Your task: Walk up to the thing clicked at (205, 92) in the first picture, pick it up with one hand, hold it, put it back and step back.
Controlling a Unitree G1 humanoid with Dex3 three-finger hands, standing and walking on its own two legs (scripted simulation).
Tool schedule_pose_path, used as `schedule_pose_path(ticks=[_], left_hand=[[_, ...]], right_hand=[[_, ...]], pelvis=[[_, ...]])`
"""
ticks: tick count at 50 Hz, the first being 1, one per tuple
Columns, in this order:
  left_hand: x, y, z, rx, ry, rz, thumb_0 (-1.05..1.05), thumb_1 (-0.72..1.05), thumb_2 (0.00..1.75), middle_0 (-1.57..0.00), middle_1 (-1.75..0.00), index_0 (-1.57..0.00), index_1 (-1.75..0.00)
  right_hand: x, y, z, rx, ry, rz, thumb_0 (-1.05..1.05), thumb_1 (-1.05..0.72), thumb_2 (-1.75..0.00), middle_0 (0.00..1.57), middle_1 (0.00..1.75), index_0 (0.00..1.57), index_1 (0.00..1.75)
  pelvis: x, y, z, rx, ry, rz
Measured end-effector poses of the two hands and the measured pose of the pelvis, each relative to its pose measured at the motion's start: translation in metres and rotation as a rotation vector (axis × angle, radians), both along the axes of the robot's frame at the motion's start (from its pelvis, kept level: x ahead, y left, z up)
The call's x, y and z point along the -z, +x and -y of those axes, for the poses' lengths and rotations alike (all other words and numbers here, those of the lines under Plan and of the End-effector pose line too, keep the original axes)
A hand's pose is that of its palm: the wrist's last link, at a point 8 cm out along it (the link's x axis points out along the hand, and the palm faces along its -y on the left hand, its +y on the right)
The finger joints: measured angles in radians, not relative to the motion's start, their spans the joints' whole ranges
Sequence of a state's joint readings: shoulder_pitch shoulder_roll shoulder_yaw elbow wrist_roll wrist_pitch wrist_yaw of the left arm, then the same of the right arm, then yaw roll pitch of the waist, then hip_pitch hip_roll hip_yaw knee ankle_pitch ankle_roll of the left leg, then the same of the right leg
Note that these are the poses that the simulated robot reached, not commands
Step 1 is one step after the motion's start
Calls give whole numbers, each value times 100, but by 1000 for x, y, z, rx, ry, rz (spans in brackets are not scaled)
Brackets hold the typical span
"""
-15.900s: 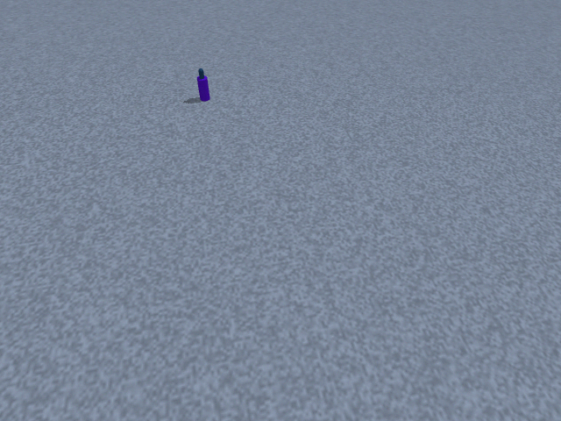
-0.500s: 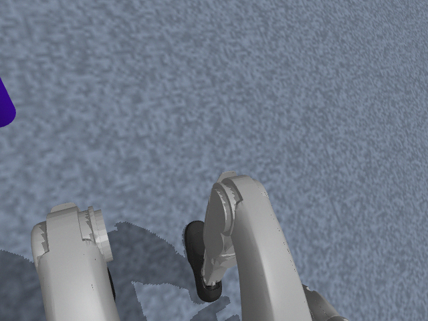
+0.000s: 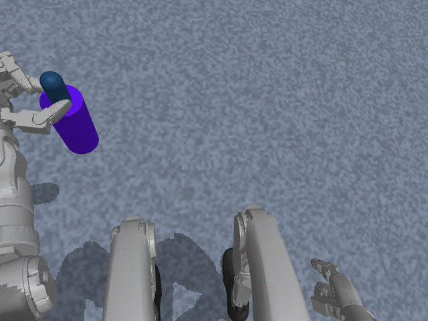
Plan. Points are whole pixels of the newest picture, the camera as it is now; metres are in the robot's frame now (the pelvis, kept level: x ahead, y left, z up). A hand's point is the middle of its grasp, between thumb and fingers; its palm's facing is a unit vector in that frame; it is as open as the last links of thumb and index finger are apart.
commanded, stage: hold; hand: left
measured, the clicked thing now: (68, 114) +0.48 +0.23 -0.05
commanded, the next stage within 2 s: crouch in 1.80 s
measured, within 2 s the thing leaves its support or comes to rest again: neither
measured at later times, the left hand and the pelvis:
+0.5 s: hand out of the picture +0.41 +0.24 +0.19, palm faces +0.25 -0.97 -0.07, open 6.4 cm; pelvis +0.02 +0.00 +0.16, yaw +2 degrees
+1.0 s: hand out of the picture +0.41 +0.22 +0.27, palm faces +0.24 -0.97 -0.04, open 6.5 cm; pelvis +0.05 +0.00 +0.24, yaw +3 degrees
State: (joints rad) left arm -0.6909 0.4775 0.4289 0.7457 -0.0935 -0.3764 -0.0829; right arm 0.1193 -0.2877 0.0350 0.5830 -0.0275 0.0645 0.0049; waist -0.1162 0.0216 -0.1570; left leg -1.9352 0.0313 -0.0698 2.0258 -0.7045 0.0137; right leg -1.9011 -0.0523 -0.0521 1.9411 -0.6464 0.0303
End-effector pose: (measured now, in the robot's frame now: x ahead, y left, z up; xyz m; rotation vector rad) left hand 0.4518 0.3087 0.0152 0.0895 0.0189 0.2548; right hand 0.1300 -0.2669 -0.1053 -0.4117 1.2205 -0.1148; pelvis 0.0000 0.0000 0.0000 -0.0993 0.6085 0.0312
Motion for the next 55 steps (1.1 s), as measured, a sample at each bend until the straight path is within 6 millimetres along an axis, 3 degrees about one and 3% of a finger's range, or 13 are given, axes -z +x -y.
schedule_pose_path(ticks=[6,15,21,26,38,48,55], left_hand=[[-34,-20,13,1,-28,-23,-4,-34,96,-87,-131,-134,-147],[-106,-55,27,-6,-31,-61,-5,-38,97,-88,-137,-138,-152],[-153,-67,28,-6,-32,-31,-5,-39,97,-89,-140,-142,-155],[-179,-75,26,7,-31,-30,-4,-39,97,-89,-142,-144,-156],[-217,-88,32,20,-53,-33,-4,-41,96,-91,-145,-145,-156],[-257,-78,36,14,-47,-11,-4,-40,95,-91,-142,-142,-152],[-271,-70,42,12,-59,-18,-4,-38,95,-90,-139,-139,-149]], right_hand=[[-31,-1,-1,46,22,13,1,-91,-91,20,30,21,30],[-102,8,-12,76,44,108,1,-90,-90,20,30,21,30],[-148,15,-14,70,40,177,1,-89,-90,20,30,21,30],[-176,20,-13,57,39,215,1,-89,-90,20,30,21,30],[-214,29,-21,20,62,221,1,-90,-90,20,30,21,30],[-237,38,-32,15,95,222,1,-90,-90,20,30,21,30],[-251,44,-31,26,103,221,1,-90,-90,20,30,21,30]], pelvis=[[-34,6,2,-3,12,29],[-102,12,3,-9,25,116],[-140,15,2,-14,31,180],[-163,18,1,-17,36,227],[-203,27,-1,-26,49,303],[-231,42,0,-28,58,356],[-246,53,1,-26,65,380]])
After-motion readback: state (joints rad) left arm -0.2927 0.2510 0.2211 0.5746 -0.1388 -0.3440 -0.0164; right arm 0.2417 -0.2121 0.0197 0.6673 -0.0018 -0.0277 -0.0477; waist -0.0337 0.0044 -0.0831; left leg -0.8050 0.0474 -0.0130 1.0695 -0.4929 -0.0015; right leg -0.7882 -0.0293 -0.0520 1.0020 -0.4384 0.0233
